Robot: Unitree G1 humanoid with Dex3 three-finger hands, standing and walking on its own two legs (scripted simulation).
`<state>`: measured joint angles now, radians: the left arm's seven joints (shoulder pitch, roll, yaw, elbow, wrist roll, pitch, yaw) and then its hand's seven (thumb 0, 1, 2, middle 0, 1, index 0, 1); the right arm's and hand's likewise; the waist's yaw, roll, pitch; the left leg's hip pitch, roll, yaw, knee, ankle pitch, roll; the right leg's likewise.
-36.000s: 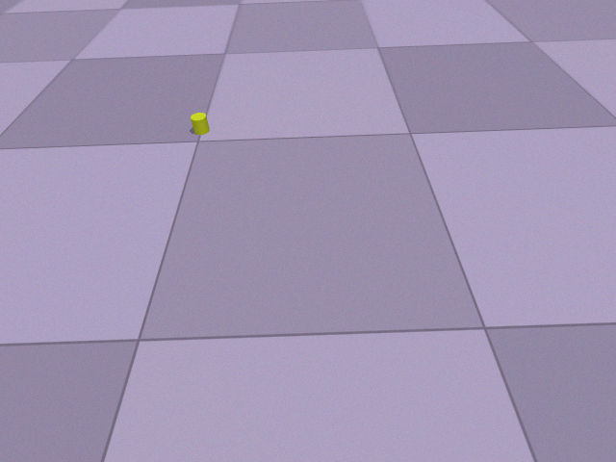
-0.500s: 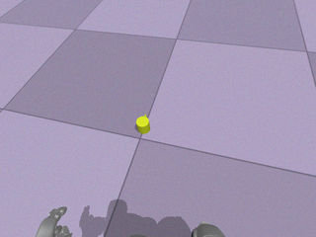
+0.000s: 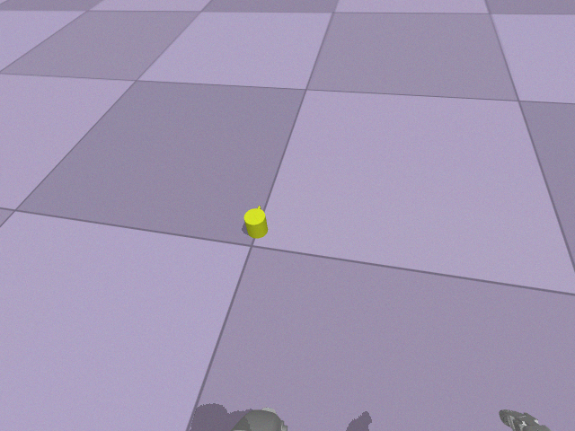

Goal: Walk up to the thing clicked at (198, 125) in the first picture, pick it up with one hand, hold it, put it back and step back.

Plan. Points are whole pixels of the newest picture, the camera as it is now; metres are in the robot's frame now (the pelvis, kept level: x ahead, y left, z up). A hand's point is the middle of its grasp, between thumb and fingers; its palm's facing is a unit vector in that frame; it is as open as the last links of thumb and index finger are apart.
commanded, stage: step back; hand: left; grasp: from above
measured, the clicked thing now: (257, 220) +1.02 +0.29 -0.71
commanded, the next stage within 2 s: stand in 1.06 s
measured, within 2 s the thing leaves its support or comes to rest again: neither
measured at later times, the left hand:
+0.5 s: hand out of the picture +0.03 +0.27 -0.14, palm faces +0.07 -0.93 -0.37, open 7.4 cm
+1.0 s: hand out of the picture +0.09 +0.29 -0.14, palm faces +0.10 -0.93 -0.36, open 7.4 cm
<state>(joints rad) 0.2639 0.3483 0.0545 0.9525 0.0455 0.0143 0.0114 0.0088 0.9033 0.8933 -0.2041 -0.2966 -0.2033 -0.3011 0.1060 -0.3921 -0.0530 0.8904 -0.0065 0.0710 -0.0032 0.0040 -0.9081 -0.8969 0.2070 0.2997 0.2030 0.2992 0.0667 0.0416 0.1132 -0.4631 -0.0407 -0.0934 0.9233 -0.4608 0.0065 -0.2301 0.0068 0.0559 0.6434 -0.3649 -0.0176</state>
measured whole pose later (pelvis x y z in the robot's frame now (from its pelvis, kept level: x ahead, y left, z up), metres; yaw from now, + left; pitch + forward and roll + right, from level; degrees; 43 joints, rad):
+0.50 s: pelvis -0.03 +0.00 +0.00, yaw +4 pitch -3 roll -1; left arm 0.19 0.36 0.07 0.99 0.04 -0.02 -0.02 0.01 0.91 0.89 -0.20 -0.30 -0.20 -0.30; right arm 0.23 -0.37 -0.06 0.99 -0.02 0.01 0.00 0.01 -0.91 -0.90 0.21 0.30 0.20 0.30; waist 0.01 0.03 0.04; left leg -0.27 0.01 -0.07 0.74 -0.47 0.00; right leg -0.25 0.01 -0.04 0.56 -0.27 -0.02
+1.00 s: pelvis +0.02 +0.02 +0.01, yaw +5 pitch -1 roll +0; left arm 0.09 0.37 0.03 1.05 0.01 -0.01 0.01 0.01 0.91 0.89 -0.20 -0.30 -0.20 -0.30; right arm 0.07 -0.32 -0.03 1.04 -0.01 -0.02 -0.01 0.01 -0.91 -0.90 0.21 0.30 0.21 0.30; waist 0.02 -0.01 0.07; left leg -0.25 0.01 0.01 0.55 -0.28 0.00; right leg -0.17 -0.04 -0.01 0.52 -0.33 0.03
